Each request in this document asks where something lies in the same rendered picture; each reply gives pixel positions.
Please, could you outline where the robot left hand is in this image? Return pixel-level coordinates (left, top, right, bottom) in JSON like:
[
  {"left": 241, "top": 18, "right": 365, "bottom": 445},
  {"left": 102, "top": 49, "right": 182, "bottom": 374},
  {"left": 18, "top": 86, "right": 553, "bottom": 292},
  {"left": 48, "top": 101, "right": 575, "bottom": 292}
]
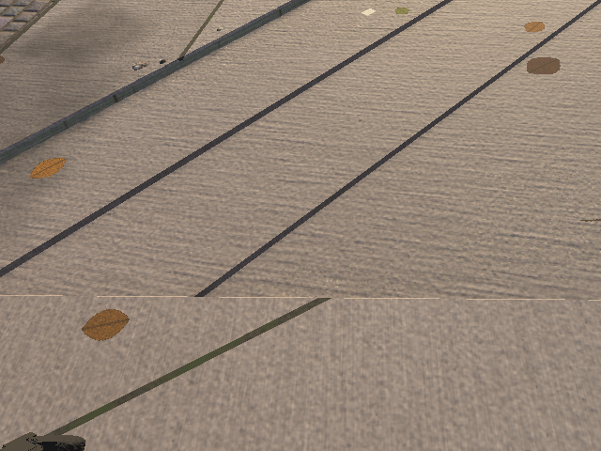
[{"left": 0, "top": 432, "right": 85, "bottom": 451}]

